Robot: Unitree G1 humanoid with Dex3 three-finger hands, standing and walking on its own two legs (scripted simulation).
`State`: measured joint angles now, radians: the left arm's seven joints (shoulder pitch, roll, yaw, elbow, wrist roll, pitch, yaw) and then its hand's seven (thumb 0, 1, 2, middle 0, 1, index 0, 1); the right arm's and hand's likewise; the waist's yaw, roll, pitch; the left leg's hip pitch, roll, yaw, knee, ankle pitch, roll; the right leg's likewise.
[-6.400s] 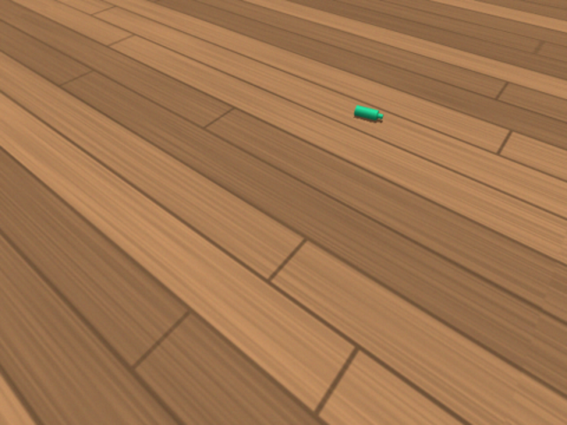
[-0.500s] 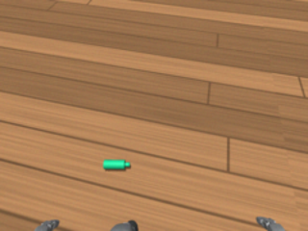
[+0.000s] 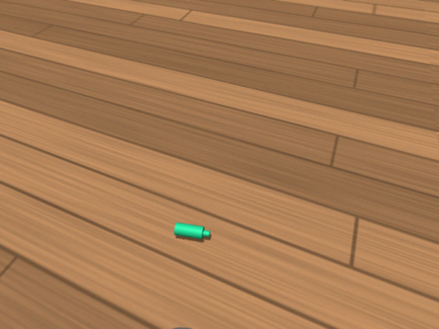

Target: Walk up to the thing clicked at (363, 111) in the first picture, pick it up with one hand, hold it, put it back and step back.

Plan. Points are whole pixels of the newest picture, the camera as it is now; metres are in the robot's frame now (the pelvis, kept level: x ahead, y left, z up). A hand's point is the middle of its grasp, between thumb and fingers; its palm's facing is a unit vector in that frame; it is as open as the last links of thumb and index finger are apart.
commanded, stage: walk up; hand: left
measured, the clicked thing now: (192, 231) +0.61 +0.21 -0.74
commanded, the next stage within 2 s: none
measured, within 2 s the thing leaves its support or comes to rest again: neither
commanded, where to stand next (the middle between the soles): +0.10 +0.00 m, yaw -6 degrees
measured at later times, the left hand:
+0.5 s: hand (107, 326) +0.13 +0.26 -0.15, palm faces -0.11 -0.90 -0.41, open 7.3 cm
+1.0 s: hand out of the picture +0.11 +0.26 -0.15, palm faces -0.14 -0.93 -0.33, open 7.4 cm
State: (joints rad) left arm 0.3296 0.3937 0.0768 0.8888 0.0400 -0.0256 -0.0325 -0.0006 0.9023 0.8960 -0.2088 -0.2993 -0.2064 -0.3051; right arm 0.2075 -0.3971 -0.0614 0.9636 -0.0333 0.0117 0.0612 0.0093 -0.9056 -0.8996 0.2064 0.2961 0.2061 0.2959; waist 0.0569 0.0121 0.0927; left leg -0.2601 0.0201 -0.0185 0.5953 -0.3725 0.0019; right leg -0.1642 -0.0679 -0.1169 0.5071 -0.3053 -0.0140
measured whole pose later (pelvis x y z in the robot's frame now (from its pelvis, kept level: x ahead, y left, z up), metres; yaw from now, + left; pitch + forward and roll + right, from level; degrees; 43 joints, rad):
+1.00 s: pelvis +0.00 +0.02 +0.00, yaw -7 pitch -3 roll +0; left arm 0.13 0.34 0.00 1.07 0.01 -0.01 -0.02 0.00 0.91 0.90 -0.21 -0.30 -0.20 -0.30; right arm 0.16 -0.37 -0.01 1.06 -0.01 -0.01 0.02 0.01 -0.91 -0.90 0.21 0.30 0.21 0.30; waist 0.00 0.00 0.06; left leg -0.14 0.02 0.04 0.49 -0.30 -0.01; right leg -0.25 0.00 0.07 0.50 -0.21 0.02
